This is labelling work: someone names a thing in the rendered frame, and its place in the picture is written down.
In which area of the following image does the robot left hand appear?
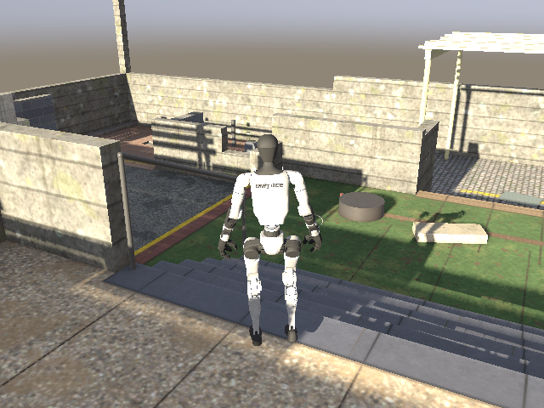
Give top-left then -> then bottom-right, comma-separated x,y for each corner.
218,239 -> 237,259

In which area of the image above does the left robot upper arm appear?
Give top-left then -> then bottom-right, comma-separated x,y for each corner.
229,172 -> 252,219

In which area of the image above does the right robot foot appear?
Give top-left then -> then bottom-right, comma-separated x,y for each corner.
285,324 -> 298,342

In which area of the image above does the right robot forearm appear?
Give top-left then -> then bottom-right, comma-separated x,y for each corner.
303,203 -> 320,236

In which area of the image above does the left robot shin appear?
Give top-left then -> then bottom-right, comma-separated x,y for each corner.
247,281 -> 261,335

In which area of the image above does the right robot upper arm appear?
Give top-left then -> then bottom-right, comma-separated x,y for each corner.
286,170 -> 312,217

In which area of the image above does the left robot forearm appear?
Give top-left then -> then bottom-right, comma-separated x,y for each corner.
220,207 -> 237,241

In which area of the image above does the robot right hand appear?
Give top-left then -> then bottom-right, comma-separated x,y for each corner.
303,233 -> 322,252

